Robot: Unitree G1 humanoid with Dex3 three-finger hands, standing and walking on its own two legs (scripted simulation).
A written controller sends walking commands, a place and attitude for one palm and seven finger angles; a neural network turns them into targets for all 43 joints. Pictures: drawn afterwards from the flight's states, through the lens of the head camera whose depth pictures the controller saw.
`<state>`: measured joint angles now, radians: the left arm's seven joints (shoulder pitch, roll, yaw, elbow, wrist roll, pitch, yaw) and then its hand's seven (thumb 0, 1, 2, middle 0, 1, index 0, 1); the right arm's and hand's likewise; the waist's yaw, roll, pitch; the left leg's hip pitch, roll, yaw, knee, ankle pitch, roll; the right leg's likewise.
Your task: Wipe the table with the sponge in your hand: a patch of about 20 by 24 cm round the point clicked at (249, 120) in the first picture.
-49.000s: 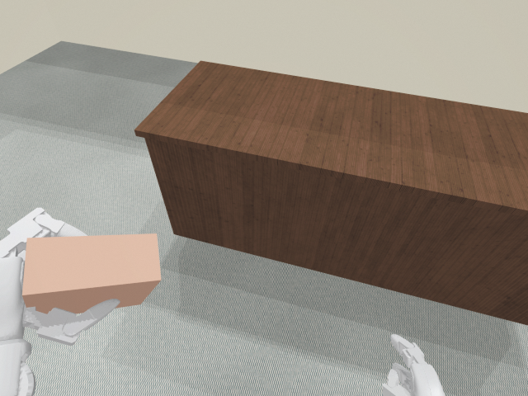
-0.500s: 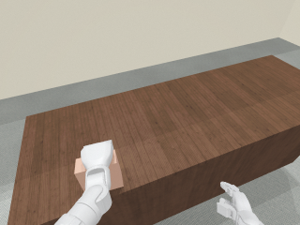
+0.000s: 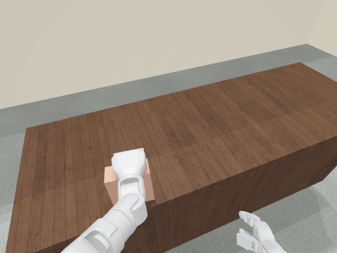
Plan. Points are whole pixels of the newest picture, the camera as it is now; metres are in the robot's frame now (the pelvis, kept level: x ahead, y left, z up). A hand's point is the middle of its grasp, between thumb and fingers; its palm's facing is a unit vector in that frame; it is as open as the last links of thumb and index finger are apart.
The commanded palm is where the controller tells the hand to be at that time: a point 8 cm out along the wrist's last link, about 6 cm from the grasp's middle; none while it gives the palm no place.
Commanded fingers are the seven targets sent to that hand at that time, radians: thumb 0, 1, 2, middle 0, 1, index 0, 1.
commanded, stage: slide across to the third lane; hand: left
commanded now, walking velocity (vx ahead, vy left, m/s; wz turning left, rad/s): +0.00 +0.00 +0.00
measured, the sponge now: (132, 188) +0.31 +0.15 -0.06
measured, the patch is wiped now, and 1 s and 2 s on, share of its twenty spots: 0.65 0.80 0.90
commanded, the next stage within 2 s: wipe forward along the third lane in 0.46 s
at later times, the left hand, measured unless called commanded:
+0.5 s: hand (134, 176) +0.32 +0.14 -0.01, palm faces -0.08 -0.06 -1.00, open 10.0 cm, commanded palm +0.28 +0.12 +0.04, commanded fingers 0.00 0.10 1.30 -1.20 -1.60 -1.20 -1.60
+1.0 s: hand (135, 168) +0.35 +0.14 -0.01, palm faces -0.10 -0.03 -0.99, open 10.0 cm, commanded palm +0.33 +0.14 +0.02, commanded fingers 0.00 0.10 1.30 -1.20 -1.60 -1.20 -1.60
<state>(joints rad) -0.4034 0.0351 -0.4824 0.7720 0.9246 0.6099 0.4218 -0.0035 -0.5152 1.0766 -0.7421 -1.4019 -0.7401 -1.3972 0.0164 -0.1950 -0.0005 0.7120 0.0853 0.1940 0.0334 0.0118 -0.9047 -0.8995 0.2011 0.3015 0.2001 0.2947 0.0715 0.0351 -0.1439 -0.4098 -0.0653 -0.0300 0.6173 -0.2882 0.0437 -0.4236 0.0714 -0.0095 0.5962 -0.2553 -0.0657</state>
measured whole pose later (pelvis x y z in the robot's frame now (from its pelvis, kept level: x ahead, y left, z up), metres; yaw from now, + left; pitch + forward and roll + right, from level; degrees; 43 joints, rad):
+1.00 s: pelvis +0.00 -0.03 +0.00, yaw -1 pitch +8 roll +1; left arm -0.50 0.07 -0.33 0.91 0.95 0.55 0.43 0.00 -0.54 1.08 -0.78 -1.36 -0.78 -1.35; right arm 0.03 -0.21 0.00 0.72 0.07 0.17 -0.02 0.01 -0.90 -0.90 0.20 0.30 0.20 0.29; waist 0.03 0.03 -0.16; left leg -0.48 -0.04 -0.03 0.61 -0.27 0.01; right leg -0.50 0.10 -0.01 0.59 -0.23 -0.10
